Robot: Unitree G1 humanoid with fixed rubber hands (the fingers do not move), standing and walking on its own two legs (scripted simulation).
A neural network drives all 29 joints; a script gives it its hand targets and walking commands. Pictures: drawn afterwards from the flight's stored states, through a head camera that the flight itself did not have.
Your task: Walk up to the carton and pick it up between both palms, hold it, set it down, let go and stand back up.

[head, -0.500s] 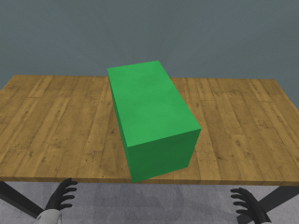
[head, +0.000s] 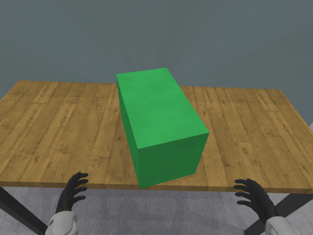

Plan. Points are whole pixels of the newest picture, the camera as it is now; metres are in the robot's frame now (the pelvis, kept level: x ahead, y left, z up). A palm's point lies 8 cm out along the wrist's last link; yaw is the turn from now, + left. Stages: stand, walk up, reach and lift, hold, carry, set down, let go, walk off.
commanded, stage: reach and lift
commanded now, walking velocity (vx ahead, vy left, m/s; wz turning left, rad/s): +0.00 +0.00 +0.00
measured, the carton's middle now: (154, 122) +0.44 +0.01 +0.03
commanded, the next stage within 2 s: none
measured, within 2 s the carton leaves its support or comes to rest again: neither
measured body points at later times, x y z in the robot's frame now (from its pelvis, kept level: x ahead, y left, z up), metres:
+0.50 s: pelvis +0.01 +0.00 +0.00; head -0.01 +0.01 +0.45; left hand +0.21 +0.19 +0.06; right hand +0.22 -0.25 +0.04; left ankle +0.01 +0.14 -0.74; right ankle +0.01 -0.10 -0.74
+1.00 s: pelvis +0.02 +0.00 +0.00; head +0.01 +0.01 +0.45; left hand +0.26 +0.17 +0.08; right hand +0.28 -0.25 +0.07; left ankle +0.01 +0.14 -0.74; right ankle +0.01 -0.10 -0.74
